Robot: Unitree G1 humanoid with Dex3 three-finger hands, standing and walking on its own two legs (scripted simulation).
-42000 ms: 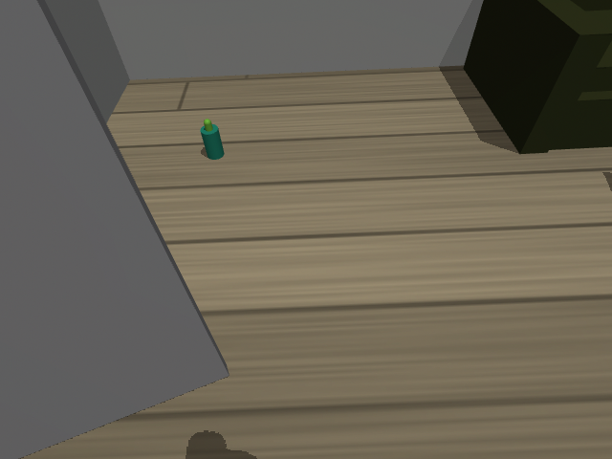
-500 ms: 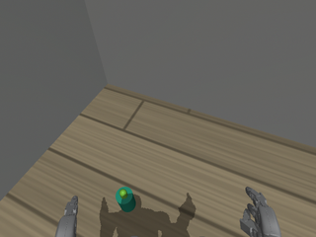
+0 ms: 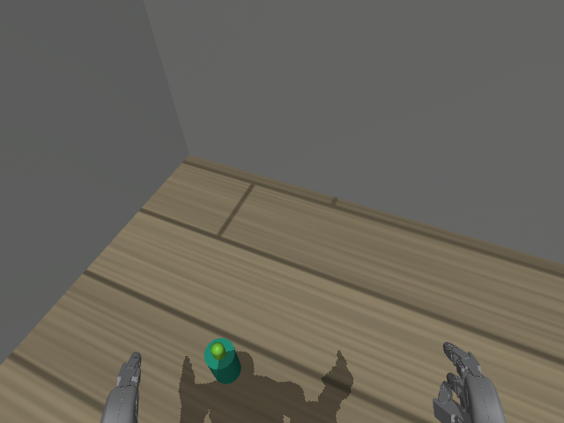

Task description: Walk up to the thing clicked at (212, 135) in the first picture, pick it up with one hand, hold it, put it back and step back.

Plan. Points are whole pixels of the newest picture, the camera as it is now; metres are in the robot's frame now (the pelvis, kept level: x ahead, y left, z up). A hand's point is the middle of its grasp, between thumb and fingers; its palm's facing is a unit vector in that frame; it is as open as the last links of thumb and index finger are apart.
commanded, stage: home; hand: left
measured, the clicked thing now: (222, 358) +0.41 +0.21 -0.61
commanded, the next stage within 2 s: stand in 0.82 s
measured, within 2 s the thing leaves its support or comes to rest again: neither
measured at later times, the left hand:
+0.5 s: hand (164, 421) +0.16 +0.18 -0.06, palm faces +0.11 -0.95 -0.29, open 17.4 cm
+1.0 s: hand (166, 418) +0.17 +0.18 -0.06, palm faces +0.11 -0.95 -0.28, open 17.1 cm
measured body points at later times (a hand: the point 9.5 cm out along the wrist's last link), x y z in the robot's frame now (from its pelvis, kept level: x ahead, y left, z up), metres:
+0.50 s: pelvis +0.00 +0.00 +0.00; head +0.02 +0.00 +0.45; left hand +0.15 +0.23 -0.04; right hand +0.16 -0.23 -0.07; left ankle +0.00 +0.14 -0.69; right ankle +0.00 -0.13 -0.69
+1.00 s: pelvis +0.00 +0.00 +0.00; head +0.03 +0.00 +0.45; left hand +0.16 +0.23 -0.04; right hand +0.16 -0.24 -0.07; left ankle +0.00 +0.14 -0.69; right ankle +0.00 -0.13 -0.69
